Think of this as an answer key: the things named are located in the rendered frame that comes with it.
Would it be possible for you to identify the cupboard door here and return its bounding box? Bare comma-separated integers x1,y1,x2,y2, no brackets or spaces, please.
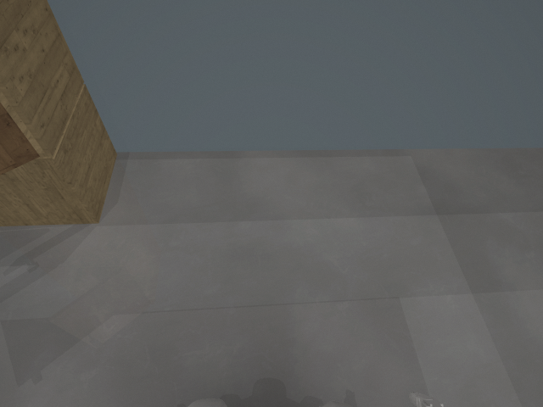
0,103,40,175

